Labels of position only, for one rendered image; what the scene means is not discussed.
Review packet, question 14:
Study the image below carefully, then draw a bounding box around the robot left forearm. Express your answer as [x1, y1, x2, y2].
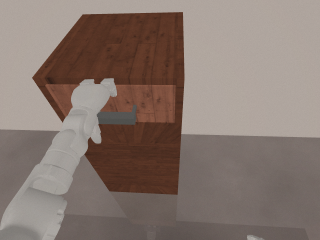
[0, 106, 97, 230]

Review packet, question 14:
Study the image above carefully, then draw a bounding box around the drawer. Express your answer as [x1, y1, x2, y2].
[45, 84, 176, 123]

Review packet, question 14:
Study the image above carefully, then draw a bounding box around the handle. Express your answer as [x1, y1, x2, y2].
[97, 104, 137, 125]

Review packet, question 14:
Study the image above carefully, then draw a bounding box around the left robot hand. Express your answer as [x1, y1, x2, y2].
[71, 78, 117, 144]

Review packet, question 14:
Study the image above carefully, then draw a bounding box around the left robot upper arm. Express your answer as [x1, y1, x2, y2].
[0, 187, 67, 240]

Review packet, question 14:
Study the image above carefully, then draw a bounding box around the cabinet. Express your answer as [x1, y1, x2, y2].
[32, 12, 185, 195]

